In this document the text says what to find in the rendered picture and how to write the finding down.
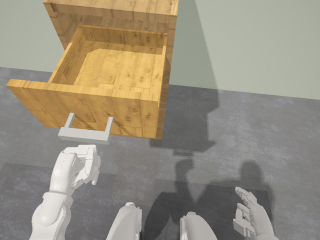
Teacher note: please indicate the handle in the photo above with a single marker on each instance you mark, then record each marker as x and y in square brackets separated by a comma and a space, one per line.
[84, 135]

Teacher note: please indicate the right robot shin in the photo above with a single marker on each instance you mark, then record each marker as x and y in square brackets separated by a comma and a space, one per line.
[191, 213]

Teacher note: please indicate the robot right thigh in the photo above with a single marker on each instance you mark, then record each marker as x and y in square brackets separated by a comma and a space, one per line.
[194, 227]

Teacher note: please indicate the left robot hand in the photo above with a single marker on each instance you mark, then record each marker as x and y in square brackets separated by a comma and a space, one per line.
[83, 160]

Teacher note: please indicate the right robot hand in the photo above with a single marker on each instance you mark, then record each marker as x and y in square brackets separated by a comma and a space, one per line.
[256, 220]

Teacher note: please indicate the cabinet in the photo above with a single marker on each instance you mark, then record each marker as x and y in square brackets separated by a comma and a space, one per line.
[142, 15]

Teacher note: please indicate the drawer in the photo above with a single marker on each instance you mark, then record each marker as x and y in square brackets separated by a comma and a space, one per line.
[104, 72]

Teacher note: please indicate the robot left forearm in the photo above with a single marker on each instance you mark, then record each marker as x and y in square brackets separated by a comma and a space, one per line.
[52, 216]

